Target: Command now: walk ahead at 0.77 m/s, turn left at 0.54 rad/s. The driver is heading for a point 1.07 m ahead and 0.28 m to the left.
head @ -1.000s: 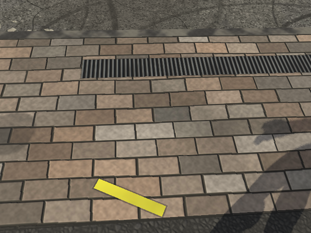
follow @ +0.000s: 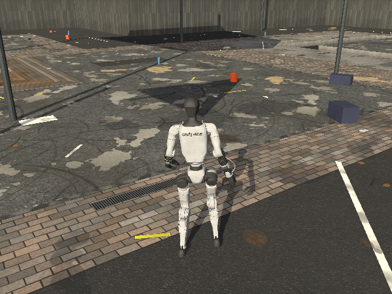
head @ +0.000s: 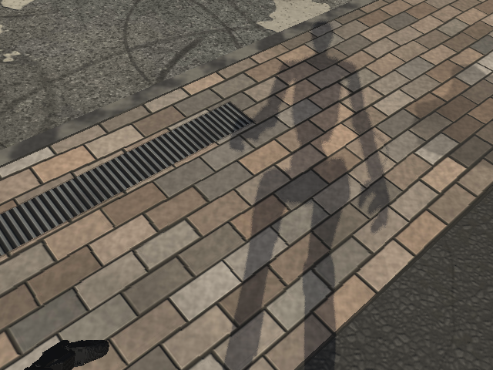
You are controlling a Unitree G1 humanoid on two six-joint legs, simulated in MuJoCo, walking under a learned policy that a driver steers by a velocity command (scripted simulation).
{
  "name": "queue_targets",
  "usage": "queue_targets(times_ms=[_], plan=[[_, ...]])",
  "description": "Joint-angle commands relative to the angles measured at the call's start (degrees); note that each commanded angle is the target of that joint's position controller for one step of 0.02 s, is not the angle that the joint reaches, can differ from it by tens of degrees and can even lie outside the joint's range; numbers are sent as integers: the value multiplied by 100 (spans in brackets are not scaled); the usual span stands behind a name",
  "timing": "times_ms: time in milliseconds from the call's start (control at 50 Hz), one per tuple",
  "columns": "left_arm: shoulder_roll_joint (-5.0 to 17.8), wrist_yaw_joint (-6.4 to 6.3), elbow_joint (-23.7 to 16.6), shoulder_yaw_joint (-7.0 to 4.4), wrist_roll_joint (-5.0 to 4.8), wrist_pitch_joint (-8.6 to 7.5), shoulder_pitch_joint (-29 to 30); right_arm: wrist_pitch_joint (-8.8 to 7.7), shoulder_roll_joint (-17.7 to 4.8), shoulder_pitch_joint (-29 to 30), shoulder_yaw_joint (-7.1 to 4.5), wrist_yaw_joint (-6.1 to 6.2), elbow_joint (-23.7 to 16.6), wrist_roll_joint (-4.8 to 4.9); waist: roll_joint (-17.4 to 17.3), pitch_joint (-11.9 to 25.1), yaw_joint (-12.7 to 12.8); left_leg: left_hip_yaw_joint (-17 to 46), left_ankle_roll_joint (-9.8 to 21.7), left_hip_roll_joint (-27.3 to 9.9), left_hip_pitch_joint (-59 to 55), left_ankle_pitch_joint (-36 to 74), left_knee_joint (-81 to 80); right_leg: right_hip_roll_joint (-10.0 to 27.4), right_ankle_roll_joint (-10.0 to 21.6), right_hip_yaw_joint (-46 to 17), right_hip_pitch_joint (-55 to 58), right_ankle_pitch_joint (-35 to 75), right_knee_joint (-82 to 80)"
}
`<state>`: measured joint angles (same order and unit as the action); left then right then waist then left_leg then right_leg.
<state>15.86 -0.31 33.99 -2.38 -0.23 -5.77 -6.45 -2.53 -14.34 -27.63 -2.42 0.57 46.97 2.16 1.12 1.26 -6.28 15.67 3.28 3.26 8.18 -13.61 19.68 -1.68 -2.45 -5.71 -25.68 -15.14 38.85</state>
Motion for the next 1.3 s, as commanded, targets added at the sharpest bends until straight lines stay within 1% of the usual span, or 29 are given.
queue_targets(times_ms=[20,100,120,140,160,180,220,300,380,420,460,480,500,520,540,560,580,600,640,720,780,820,860,980,1180,1220,1260,1280,1300], plan=[[248,33,-598,-127,-158,-201,810,-42,-1073,731,-239,76,-622,62,-1161,-288,347,1390,830,-653,945,-980,-735,-394,-187,258,949,187,-966],[738,-112,-309,-380,-320,-192,-355,-27,-676,1061,-124,5,-864,84,-795,190,1034,1204,311,-413,2276,-1029,597,420,148,-56,3572,620,-1819],[1000,-159,-196,-440,-198,-143,-1336,-78,-157,801,16,-61,-882,0,18,1152,1376,394,69,44,2998,-1706,2516,1450,508,-992,5155,-53,-1591],[1389,-67,12,-541,-2,-84,-1718,-198,-125,788,101,-33,-1299,195,1499,1354,1286,-271,18,-71,4392,-1810,3724,2817,1316,-3217,5397,-2007,-2110],[1110,-23,-5,-509,52,-84,-1502,-190,-515,996,27,6,-1271,236,1092,725,1283,-595,-102,-666,4914,-1288,4619,2797,1423,-3328,4857,-2577,-2276],[792,-27,53,-421,36,-74,-1516,-143,-696,1235,-29,-7,-1232,120,812,200,1351,-760,-135,-765,5170,-887,5112,2488,1283,-2625,4522,-2072,-2316],[516,-7,220,-310,96,-21,-1430,-69,-570,1351,-48,-66,-1192,13,380,-322,1168,-969,-120,-1015,5174,-439,5572,1999,1111,-1471,3855,-833,-2510],[339,33,457,-224,87,-45,-1000,56,-272,1862,24,-206,-1511,60,401,-999,822,-1093,-245,-1263,4918,113,5666,1601,953,79,2549,1139,-2942],[804,-89,515,-322,33,-21,-450,-10,-315,2397,35,-381,-1722,-143,128,-1140,708,-1963,-397,-857,2875,1506,3043,1090,611,1588,1304,3100,-2930],[1274,-132,613,-434,-12,-29,-644,2,-554,2084,-95,-473,-1610,-104,307,-615,557,-2347,-178,-322,1805,1654,2423,1170,483,1708,1771,4973,-2267],[1575,-129,583,-531,-196,42,-605,113,-1084,1064,-350,-462,-1381,-63,601,92,-81,-2374,236,109,533,1303,2146,1393,415,1674,2074,6499,-693],[1453,-98,489,-492,-249,40,-528,206,-1516,95,-577,-383,-1167,-82,456,619,-601,-2117,519,197,-913,1662,1868,1302,277,1620,1520,5887,664],[768,-23,472,-309,-171,0,-883,292,-1668,14,-628,-253,-1074,-23,-533,609,-401,-1368,774,-169,-2027,2464,1467,655,-49,1513,350,971,2472],[159,96,304,-72,140,-42,-1916,251,-2216,677,-603,-186,-1546,-222,-2155,1597,559,1172,1969,-1657,-3232,5363,1926,-137,-234,850,-1016,-2682,4997],[1025,118,187,-132,99,-120,-1767,180,-2062,703,-594,-272,-1820,-330,-1216,3154,90,2872,2558,-2262,-3501,2944,745,-194,-118,-368,-1236,-2260,5460],[1305,68,3,-197,-36,-121,-888,106,-1906,993,-565,-314,-1850,-249,-369,2338,38,2734,2131,-1938,-2647,1455,112,-27,16,-391,-1344,-1644,4925],[1174,-28,-94,-181,-41,-65,-641,56,-1692,1350,-520,-299,-1805,-108,210,1314,368,2386,1784,-1635,-1657,631,-104,157,14,-320,-1538,-1232,4307],[1140,-101,73,-162,-26,49,-853,24,-1385,1700,-410,-260,-1843,-71,375,874,634,1908,1608,-1608,-831,1048,-77,411,-47,-262,-1311,-1036,4037],[1238,-153,321,-198,-13,246,-1248,10,-1193,2060,-325,-213,-1809,-275,129,527,892,939,1474,-1485,566,2651,-49,744,-108,-83,-459,-863,3632],[672,-237,478,-39,46,342,-1338,-105,-781,1852,-93,-130,-1196,-337,-216,794,845,-502,1337,-1247,1011,4667,-6,779,-267,197,19,-250,2845],[652,-206,492,-54,-59,427,-1101,-52,-825,1918,-96,-94,-965,-401,-415,650,691,-1026,1097,-1100,780,2731,-342,835,-295,165,-124,688,2110],[862,-159,344,-132,-190,456,-694,-60,-1091,1799,-189,-99,-873,-360,-726,229,425,-373,1119,-1431,389,-402,-996,912,-218,-12,-965,917,1899],[1009,-143,302,-221,-234,451,-560,-123,-1110,1765,-204,-91,-794,-331,-717,-64,354,171,1083,-1801,-307,-1526,-1264,877,-152,-301,-1860,830,1853],[709,-43,328,-279,-179,367,-618,-248,-947,1495,-205,-27,-452,-262,-590,-362,256,-493,785,-2041,-1591,-1236,-1398,956,-165,-248,-3102,787,2067],[258,358,-318,1,-263,323,180,-140,-1326,1217,-389,-72,-164,-219,-390,-962,129,-2377,442,-2109,-1637,294,-1362,1184,427,788,-2546,832,745],[444,387,-315,-54,-273,349,-67,-85,-1493,1467,-441,-86,-239,-200,-490,-799,418,-2840,304,-1969,-1485,2353,-839,810,698,1239,-1641,492,528],[951,336,-13,-331,-296,396,-1442,-24,-1681,1631,-479,-43,-317,-150,-665,104,1323,-3208,148,-1835,-971,5681,1270,-41,1005,1818,616,235,574],[1500,250,366,-642,-323,468,-2864,-85,-1515,1622,-399,-31,-384,-189,-390,854,2059,-3147,-87,-1667,367,5408,3178,-281,1286,1486,3001,320,534],[2122,151,571,-753,-395,523,-2982,-208,-386,1086,-77,-95,-568,-416,1707,818,1444,-2896,-479,-742,2732,-824,5563,832,1896,-971,4510,-1241,-298]])
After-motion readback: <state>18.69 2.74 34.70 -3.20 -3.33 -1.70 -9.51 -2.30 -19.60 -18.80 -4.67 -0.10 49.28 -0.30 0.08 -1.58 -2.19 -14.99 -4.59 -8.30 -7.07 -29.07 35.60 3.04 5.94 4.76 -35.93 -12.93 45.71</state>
